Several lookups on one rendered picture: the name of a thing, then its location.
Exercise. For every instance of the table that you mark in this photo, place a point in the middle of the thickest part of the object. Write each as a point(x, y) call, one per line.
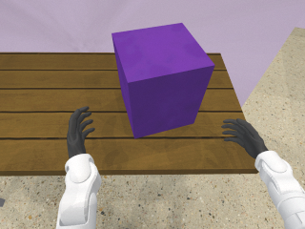
point(39, 91)

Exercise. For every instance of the robot right forearm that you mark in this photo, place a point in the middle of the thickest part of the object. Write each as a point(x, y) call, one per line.
point(285, 191)

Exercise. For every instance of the robot left forearm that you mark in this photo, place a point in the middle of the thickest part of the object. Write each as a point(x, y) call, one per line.
point(78, 206)

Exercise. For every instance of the left robot hand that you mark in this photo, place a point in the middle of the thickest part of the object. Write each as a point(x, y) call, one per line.
point(75, 137)

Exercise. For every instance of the carton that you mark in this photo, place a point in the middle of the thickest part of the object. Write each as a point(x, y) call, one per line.
point(163, 74)

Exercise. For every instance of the right robot hand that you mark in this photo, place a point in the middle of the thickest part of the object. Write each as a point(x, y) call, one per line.
point(247, 136)

